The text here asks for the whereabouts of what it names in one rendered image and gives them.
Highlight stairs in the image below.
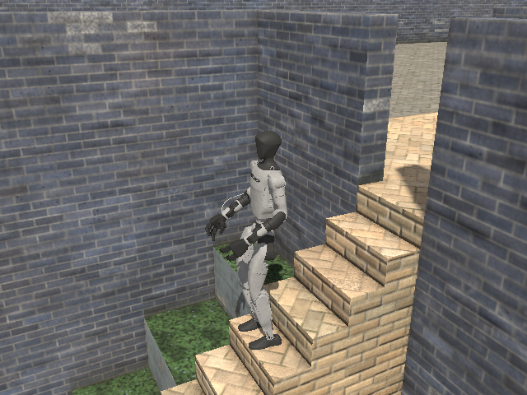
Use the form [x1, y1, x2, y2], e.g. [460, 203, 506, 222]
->
[161, 186, 424, 395]

